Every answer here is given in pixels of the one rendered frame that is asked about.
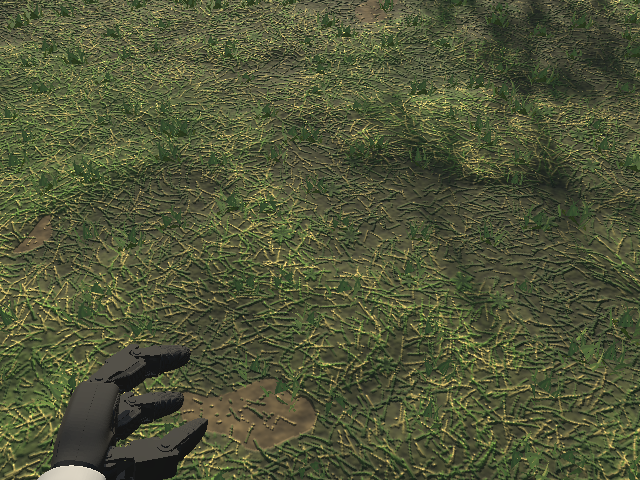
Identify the robot left hand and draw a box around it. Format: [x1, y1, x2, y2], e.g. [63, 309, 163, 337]
[50, 344, 208, 480]

